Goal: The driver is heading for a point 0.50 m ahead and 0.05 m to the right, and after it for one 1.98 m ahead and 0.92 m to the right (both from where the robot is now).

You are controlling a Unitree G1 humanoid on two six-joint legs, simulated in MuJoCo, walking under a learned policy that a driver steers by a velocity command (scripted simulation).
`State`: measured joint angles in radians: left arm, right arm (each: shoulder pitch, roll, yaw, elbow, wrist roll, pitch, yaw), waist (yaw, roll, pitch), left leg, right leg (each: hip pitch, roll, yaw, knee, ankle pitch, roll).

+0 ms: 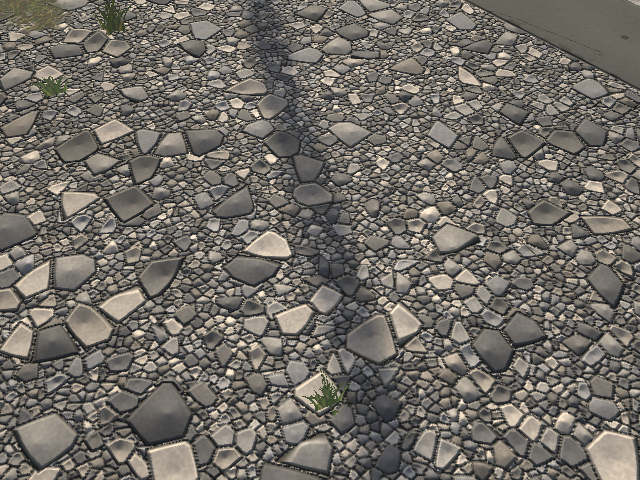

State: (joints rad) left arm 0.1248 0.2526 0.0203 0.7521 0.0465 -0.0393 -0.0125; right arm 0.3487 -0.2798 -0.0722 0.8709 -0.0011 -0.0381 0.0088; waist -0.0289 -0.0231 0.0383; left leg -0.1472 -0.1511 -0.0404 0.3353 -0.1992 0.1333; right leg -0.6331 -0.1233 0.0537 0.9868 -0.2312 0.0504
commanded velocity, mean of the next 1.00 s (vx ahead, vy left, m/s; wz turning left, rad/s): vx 0.49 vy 0.00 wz -0.01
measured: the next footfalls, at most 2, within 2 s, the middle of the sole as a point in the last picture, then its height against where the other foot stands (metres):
right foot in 0.24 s outside the picture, level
left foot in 0.72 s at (267, 457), level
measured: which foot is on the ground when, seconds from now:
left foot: down 0.00-0.26, up 0.28-0.70, down 0.72-1.00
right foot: up 0.00-0.22, down 0.24-0.72, up 0.74-1.00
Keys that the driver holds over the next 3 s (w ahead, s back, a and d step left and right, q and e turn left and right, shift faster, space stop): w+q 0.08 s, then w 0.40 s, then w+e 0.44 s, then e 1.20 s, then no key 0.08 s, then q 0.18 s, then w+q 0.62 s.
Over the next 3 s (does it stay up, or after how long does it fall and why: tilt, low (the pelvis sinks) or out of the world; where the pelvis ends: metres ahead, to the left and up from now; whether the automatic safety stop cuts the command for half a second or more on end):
stays up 0.79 -0.01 0.00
